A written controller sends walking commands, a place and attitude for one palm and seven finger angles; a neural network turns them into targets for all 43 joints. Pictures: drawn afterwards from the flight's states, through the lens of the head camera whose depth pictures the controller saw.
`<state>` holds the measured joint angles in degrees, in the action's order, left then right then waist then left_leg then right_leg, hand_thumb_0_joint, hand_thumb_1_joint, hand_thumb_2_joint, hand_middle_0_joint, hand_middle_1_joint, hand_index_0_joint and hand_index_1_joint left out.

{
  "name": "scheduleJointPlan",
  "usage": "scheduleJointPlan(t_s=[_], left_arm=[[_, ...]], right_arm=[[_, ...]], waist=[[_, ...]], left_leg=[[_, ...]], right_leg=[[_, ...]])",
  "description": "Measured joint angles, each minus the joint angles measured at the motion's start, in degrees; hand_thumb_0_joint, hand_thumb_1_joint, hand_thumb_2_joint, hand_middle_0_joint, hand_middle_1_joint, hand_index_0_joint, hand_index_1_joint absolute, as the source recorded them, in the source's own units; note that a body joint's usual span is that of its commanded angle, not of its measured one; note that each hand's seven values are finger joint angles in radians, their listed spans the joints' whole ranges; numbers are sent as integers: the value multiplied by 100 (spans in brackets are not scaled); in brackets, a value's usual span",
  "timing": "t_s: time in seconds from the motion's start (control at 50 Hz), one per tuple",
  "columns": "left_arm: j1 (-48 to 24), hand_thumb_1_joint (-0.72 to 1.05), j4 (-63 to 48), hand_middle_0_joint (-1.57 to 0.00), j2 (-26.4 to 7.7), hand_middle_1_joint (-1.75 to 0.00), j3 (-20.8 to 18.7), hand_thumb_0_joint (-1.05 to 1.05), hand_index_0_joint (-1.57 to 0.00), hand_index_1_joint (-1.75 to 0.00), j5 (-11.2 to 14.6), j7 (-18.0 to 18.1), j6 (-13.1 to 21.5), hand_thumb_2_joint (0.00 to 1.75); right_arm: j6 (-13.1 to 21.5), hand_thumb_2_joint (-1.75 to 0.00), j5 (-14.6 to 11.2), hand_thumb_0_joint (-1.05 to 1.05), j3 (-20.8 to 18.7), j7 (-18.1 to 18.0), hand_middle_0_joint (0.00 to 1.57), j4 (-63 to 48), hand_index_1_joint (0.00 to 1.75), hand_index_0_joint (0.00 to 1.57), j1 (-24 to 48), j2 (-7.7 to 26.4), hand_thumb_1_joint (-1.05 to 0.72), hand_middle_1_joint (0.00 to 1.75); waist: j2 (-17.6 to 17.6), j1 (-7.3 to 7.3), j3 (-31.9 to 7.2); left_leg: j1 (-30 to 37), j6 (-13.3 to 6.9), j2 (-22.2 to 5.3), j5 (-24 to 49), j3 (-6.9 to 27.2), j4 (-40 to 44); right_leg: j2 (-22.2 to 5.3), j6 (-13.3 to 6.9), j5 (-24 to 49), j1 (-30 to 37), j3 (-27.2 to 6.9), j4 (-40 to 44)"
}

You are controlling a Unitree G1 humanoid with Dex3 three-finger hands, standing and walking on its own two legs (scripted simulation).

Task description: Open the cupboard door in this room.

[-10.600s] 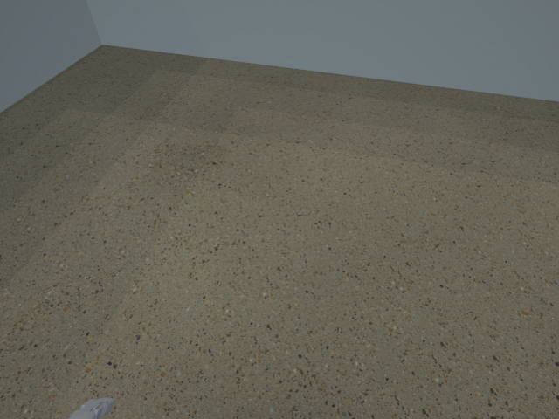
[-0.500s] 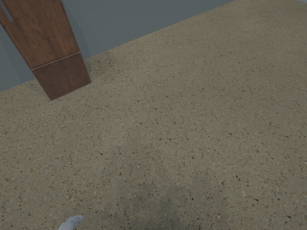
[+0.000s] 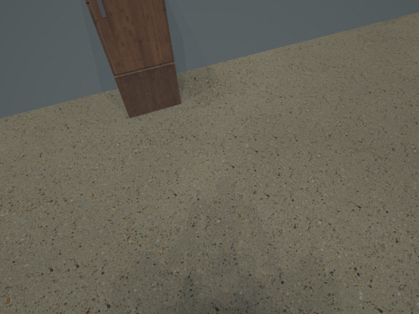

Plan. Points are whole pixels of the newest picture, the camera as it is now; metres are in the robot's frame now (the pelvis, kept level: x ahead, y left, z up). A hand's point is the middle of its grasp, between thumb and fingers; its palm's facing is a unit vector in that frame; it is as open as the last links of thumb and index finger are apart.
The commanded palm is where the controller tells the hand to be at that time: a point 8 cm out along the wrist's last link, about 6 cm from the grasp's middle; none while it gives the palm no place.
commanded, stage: turn or walk to find it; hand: left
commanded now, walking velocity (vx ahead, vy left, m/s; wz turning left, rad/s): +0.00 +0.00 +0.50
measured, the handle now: out of the picture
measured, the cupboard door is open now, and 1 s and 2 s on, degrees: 0 0 0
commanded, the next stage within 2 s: stand and wait in 0.22 s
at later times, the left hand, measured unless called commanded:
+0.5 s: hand out of the picture +0.00 +0.24 -0.17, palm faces +0.18 -0.95 -0.24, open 7.4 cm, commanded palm none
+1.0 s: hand out of the picture -0.06 +0.18 -0.18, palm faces +0.26 -0.95 -0.20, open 7.3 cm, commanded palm none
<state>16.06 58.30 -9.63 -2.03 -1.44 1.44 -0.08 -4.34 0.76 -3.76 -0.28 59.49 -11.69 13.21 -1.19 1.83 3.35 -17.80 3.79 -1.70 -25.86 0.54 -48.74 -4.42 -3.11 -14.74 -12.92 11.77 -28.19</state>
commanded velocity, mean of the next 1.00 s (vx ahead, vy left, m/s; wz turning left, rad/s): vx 0.04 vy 0.00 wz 0.17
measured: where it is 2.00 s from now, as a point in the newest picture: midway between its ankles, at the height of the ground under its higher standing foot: (199, 309)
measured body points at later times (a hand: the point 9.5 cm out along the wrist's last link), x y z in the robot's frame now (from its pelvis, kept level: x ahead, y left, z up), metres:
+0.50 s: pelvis -0.03 +0.03 +0.00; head -0.02 +0.04 +0.45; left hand -0.01 +0.29 -0.15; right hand +0.07 -0.19 -0.15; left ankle -0.04 +0.13 -0.74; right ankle -0.02 -0.11 -0.70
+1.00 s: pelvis -0.05 +0.00 -0.01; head -0.04 +0.01 +0.44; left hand -0.08 +0.23 -0.17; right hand -0.03 -0.23 -0.17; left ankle -0.09 +0.13 -0.74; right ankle -0.02 -0.10 -0.74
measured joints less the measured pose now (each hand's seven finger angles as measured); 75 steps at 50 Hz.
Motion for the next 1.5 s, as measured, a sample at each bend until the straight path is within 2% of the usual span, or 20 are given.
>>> scheduleJointPlan(t_s=[0.06,0.12,0.16,0.2,0.26,0.34,0.42,0.52,0.58,0.6,0.68,0.78,0.92,1.04,1.12,1.18,1.24,1.3,1.38,1.5], left_arm=[[50,91,78,-20,-108,-30,-46,0,-20,-30,-6,5,-32,90],[120,90,134,-20,-230,-29,-91,0,-20,-30,38,5,-95,90],[105,90,174,-20,-349,-29,-124,0,-20,-30,73,12,-221,90],[75,91,200,-20,-400,-29,-132,0,-20,-30,59,15,-349,90],[-57,91,160,-20,-413,-29,-139,0,-20,-30,48,-28,-390,90],[-223,91,47,-20,-418,-29,-120,0,-20,-30,50,-42,-293,90],[-355,91,26,-20,-386,-29,-80,0,-20,-30,60,-14,-279,90],[-518,91,48,-19,-256,-29,14,0,-20,-30,85,3,-240,90],[-565,91,71,-19,-172,-29,80,0,-20,-30,96,11,-128,90],[-588,91,123,-19,-96,-29,101,0,-20,-30,88,29,-77,90],[-472,91,215,-20,143,-29,209,0,-20,-30,80,16,40,90],[-407,93,299,-20,112,-29,144,0,-20,-30,101,48,36,90],[-399,92,398,-20,133,-29,62,0,-20,-30,94,53,-2,90],[-149,92,609,-20,4,-29,45,0,-20,-30,93,-21,-128,90],[-22,91,635,-20,-34,-29,39,0,-20,-30,28,-136,-152,90],[-48,91,538,-20,-24,-29,24,0,-20,-30,24,-204,-73,90],[-53,91,364,-20,-16,-29,6,0,-20,-30,19,-235,128,90],[58,91,274,-20,72,-29,-9,0,-20,-30,13,-153,311,90],[554,91,453,-20,189,-29,9,0,-20,-30,21,-52,400,90],[1179,91,826,-20,452,-29,142,0,-20,-30,7,-33,458,90]], right_arm=[[62,-90,-38,1,56,3,19,-80,30,19,185,-71,-91,30],[173,-90,-46,1,96,20,19,-189,30,19,301,-113,-91,30],[221,-90,-10,1,112,28,19,-237,30,19,369,-217,-91,30],[241,-90,22,1,150,13,20,-280,30,19,370,-275,-91,30],[250,-90,34,1,192,-33,20,-308,30,20,333,-299,-91,30],[293,-90,12,1,230,-60,20,-285,30,20,299,-336,-91,30],[350,-90,10,1,219,-95,20,-252,30,20,209,-390,-91,30],[371,-90,46,1,190,-118,20,-113,30,20,31,-366,-92,30],[367,-90,29,1,181,-124,20,33,30,20,-115,-354,-91,30],[361,-90,8,1,169,-122,20,107,30,20,-143,-317,-91,30],[242,-90,-8,1,152,-116,20,297,30,20,-375,-243,-91,30],[204,-90,19,1,173,-123,20,469,30,19,-560,-306,-91,30],[179,-90,10,1,158,-156,20,634,30,19,-661,-288,-91,30],[365,-90,53,1,210,-126,19,602,30,19,-628,-478,-91,30],[479,-90,74,1,192,-101,20,472,30,19,-713,-565,-91,30],[505,-90,83,1,183,-85,20,462,30,20,-816,-575,-91,30],[455,-90,61,1,163,-77,20,495,30,20,-929,-553,-91,30],[305,-90,62,1,95,-10,20,582,30,20,-939,-468,-91,30],[277,-90,107,1,-34,88,20,471,30,20,-668,-285,-91,30],[361,-90,90,1,-117,125,19,168,30,19,-257,-105,-91,30]], waist=[[115,76,56],[199,79,33],[403,102,50],[432,97,4],[344,53,-48],[318,53,-61],[297,-21,-90],[196,-163,-106],[174,-199,-137],[64,-204,-117],[-212,-312,-209],[-149,-279,-196],[-165,-245,-49],[209,-130,-153],[156,-255,-273],[27,-315,-310],[-62,-253,-330],[-176,-112,-373],[-40,10,-457],[-30,-25,-334]], left_leg=[[251,-59,60,0,-212,680],[653,-227,103,641,-366,1734],[631,-489,250,664,-380,1686],[666,-605,278,715,-327,1749],[739,-651,282,923,-165,2023],[834,-674,337,1159,-99,2354],[856,-670,386,1263,-93,2492],[780,-594,410,1257,-87,2413],[660,-494,456,1165,-128,2201],[623,-448,399,1104,-112,2073],[584,-323,242,610,3,1826],[558,-298,18,657,90,1611],[591,-213,-151,770,17,1604],[792,-275,31,881,-167,1983],[857,-346,57,967,-101,2204],[891,-313,69,1014,58,2317],[721,-296,108,711,211,1876],[45,-437,103,65,186,191],[-838,-437,12,809,-114,-1352],[-1678,-282,-269,1816,-98,-1570]], right_leg=[[-100,76,-38,-97,151,-170],[-222,211,-193,-256,322,-562],[-294,420,-799,-503,31,-1201],[-191,548,-1235,-793,-312,-2013],[-95,665,-1113,-1110,-627,-2853],[-94,765,-768,-1278,-938,-3214],[-83,813,-749,-1120,-1057,-2905],[6,759,-927,-516,-1006,-1601],[49,699,-295,4,-944,-428],[116,583,-154,88,-904,-268],[248,187,-237,197,-743,-190],[325,82,-152,223,-663,-66],[328,127,-265,104,-295,-317],[142,336,-631,16,-471,-541],[183,372,-1258,-339,-552,-1553],[183,419,-1256,-358,-532,-1392],[163,411,-628,-37,-440,-447],[160,98,-465,136,-158,-500],[97,70,-389,617,-153,133],[143,148,-291,1293,63,948]])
